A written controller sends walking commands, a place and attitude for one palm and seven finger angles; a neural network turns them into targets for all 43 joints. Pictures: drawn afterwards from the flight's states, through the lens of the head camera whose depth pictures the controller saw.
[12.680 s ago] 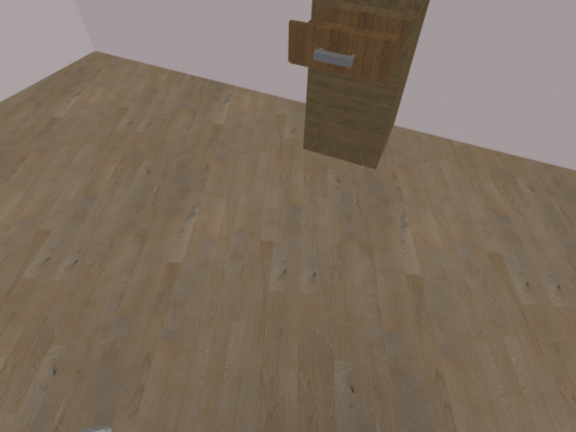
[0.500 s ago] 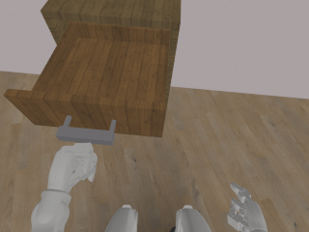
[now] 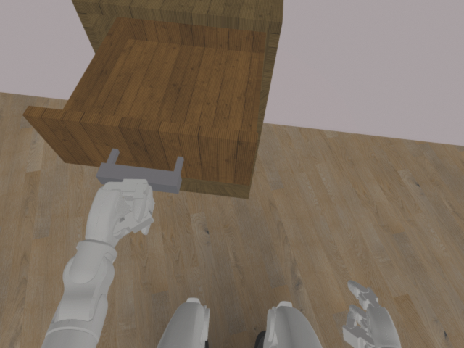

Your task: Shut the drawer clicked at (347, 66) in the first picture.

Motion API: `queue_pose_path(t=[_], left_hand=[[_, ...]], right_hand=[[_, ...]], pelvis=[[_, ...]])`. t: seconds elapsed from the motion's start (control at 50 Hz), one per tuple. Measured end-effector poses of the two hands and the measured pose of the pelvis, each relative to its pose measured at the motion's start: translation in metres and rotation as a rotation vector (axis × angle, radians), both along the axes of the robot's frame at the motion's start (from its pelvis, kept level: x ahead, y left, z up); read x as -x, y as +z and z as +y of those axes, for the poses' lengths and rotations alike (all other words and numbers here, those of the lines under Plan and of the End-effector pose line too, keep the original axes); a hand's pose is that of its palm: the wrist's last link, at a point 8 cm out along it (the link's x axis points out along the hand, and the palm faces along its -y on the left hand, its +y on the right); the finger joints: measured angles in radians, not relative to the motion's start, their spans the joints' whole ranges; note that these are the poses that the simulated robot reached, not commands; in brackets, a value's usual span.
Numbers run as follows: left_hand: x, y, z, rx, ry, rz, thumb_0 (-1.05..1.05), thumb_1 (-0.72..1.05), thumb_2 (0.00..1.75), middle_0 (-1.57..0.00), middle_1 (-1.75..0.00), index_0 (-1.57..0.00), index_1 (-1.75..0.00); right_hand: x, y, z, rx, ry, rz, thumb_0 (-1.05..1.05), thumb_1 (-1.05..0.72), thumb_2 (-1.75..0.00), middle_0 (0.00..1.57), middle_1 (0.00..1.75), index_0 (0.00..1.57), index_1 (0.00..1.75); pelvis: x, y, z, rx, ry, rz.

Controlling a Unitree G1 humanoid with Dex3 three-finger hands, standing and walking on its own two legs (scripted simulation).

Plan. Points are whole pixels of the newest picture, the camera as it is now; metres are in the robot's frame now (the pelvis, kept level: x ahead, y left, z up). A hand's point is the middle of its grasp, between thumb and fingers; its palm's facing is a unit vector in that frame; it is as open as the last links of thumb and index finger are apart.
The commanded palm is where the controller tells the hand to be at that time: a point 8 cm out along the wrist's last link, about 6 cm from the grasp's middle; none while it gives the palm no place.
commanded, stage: push the drawer shut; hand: left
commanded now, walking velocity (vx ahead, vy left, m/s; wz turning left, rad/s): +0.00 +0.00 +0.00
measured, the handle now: (143, 167) +0.40 +0.18 +0.04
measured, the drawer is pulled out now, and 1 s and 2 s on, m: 0.28 0.15 0.03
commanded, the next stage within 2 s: none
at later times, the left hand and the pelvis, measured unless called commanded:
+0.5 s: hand (161, 176) +0.39 +0.15 +0.03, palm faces -0.08 -1.00 -0.05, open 2.8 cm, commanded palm +0.39 +0.19 +0.04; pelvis -0.01 +0.01 +0.00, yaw -1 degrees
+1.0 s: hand (168, 146) +0.45 +0.15 +0.03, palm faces -0.08 -1.00 -0.05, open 2.9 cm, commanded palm +0.45 +0.19 +0.04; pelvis +0.00 +0.01 +0.00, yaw -2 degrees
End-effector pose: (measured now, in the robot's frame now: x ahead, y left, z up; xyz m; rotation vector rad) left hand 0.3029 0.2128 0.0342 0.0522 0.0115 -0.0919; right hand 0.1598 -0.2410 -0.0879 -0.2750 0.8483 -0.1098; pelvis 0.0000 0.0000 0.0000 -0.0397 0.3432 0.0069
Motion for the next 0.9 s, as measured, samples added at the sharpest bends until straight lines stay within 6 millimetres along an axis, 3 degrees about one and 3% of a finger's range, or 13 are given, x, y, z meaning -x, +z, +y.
queue_pose_path(t=[0.48, 0.9], left_hand=[[-0.066, 0.002, -0.008, 0.0, 0.009, -0.006, -0.05, 0.78, 0.96, -1.4, -1.6, -1.4, -1.6], [-0.121, 0.003, -0.012, -0.003, 0.017, -0.006, -0.04, 0.78, 0.96, -1.4, -1.6, -1.4, -1.6]], right_hand=[[0.062, -0.006, -0.006, 0.017, -0.078, 0.147, 0.01, -0.91, -0.9, 0.2, 0.3, 0.2, 0.3], [0.091, -0.014, -0.013, 0.014, -0.133, 0.28, 0.0, -0.91, -0.9, 0.2, 0.3, 0.2, 0.3]], pelvis=[[0.009, 0.003, 0.009, -0.006, -0.013, 0.011], [0.003, 0.003, 0.007, -0.008, -0.029, 0.047]])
